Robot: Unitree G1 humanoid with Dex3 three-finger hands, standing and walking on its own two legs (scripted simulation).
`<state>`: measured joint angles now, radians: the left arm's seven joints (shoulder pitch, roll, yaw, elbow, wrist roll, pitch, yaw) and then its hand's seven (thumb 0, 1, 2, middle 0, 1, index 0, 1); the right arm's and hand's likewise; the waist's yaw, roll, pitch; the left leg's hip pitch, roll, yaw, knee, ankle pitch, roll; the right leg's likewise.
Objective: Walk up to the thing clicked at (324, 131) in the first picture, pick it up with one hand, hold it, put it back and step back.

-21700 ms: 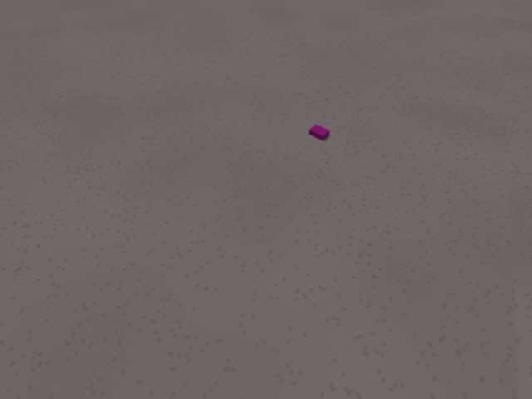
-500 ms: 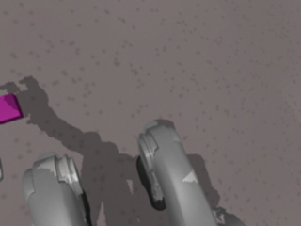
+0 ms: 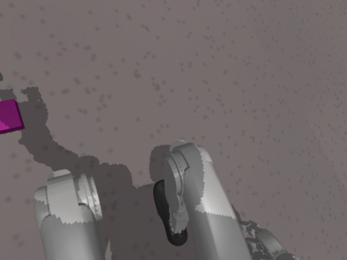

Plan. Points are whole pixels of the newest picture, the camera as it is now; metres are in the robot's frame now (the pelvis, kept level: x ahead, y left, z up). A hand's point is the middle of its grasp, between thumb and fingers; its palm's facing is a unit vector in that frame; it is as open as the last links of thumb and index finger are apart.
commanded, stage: rest palm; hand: left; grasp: from above
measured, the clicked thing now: out of the picture +0.47 +0.31 -0.30
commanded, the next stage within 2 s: close in 1.20 s
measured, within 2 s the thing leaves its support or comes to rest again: neither
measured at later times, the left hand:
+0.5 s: hand out of the picture +0.47 +0.31 -0.26, palm faces -0.46 -0.15 -0.87, open 14.3 cm
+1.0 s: hand out of the picture +0.46 +0.30 -0.27, palm faces -0.44 -0.14 -0.89, open 14.2 cm
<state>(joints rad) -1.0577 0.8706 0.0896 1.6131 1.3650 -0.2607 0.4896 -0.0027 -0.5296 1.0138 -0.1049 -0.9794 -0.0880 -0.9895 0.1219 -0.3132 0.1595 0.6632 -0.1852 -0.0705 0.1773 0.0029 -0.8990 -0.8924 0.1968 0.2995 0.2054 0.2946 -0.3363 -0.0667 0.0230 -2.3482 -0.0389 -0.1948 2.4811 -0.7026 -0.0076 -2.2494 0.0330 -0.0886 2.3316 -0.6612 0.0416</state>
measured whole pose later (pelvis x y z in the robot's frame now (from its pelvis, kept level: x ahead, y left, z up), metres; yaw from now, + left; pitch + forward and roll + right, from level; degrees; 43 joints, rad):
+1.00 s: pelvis +0.00 +0.01 -0.02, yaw -4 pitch +27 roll -16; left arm -1.08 1.03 0.10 1.79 1.33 -0.24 0.66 0.00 -0.52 1.01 -0.10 -0.97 -0.07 -0.98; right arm 0.09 -0.34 0.30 0.65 -0.27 -0.23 0.26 0.00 -0.90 -0.90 0.20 0.30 0.21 0.29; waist -0.40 -0.15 0.16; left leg -2.34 -0.02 -0.26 2.57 -0.72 0.01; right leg -2.23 0.07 -0.14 2.35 -0.64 0.07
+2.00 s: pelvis -0.01 +0.01 -0.01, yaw -5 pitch +26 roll -17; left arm -1.06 1.08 0.09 1.77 1.28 -0.25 0.65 0.00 -0.01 0.59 -0.44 -0.73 -0.46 -0.70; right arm 0.10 -0.36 0.35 0.62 -0.27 -0.25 0.26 0.00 -0.90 -0.90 0.20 0.30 0.20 0.29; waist -0.40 -0.17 0.21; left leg -2.31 -0.01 -0.29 2.55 -0.72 0.00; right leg -2.19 0.07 -0.16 2.32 -0.62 0.08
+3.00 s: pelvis -0.01 +0.01 -0.01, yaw -5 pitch +26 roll -17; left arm -1.08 1.09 0.09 1.74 1.26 -0.23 0.62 0.01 0.09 0.24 -0.75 -0.40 -0.76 -0.36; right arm 0.10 -0.36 0.36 0.60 -0.27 -0.23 0.25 0.00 -0.91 -0.90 0.20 0.30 0.20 0.29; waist -0.41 -0.17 0.22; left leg -2.31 -0.01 -0.29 2.54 -0.72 0.00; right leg -2.20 0.07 -0.17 2.31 -0.61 0.08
